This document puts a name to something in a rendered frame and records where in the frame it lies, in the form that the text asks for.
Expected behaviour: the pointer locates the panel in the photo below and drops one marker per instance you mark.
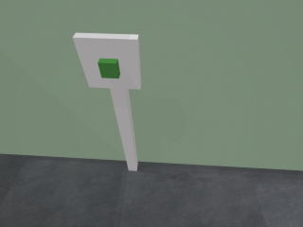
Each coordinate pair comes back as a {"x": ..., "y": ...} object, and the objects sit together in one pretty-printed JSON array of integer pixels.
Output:
[{"x": 125, "y": 48}]

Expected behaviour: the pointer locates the button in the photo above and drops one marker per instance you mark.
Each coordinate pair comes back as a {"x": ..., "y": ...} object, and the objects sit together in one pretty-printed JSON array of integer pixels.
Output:
[{"x": 109, "y": 68}]

